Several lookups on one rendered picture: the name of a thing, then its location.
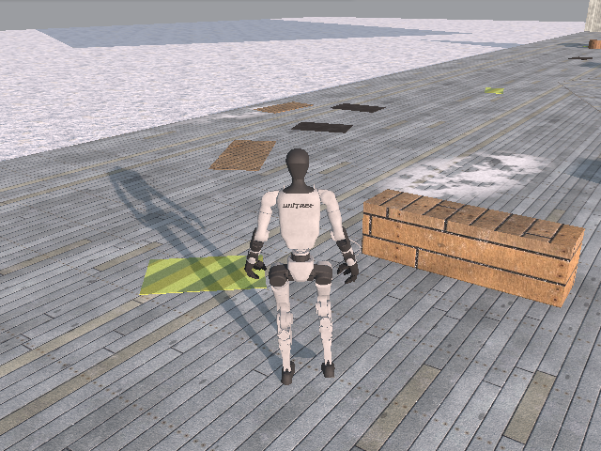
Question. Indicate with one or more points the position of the left robot upper arm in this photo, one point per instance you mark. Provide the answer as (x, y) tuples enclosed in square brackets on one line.
[(269, 199)]

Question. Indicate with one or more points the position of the robot left hand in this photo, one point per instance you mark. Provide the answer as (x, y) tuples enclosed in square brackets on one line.
[(258, 266)]

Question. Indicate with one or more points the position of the robot right hand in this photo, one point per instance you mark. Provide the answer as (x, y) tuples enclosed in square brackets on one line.
[(349, 269)]

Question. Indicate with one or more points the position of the robot left thigh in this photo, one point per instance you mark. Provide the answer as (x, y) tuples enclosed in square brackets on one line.
[(280, 288)]

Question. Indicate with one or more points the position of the right robot upper arm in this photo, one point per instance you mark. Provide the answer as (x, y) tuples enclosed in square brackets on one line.
[(328, 198)]

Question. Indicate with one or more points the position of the robot right forearm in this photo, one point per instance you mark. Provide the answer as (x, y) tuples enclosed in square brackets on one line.
[(346, 249)]

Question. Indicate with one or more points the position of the robot left forearm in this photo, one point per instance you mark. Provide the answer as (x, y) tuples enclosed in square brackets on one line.
[(254, 250)]

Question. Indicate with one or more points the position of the robot head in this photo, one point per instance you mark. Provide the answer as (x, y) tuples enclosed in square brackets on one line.
[(297, 161)]

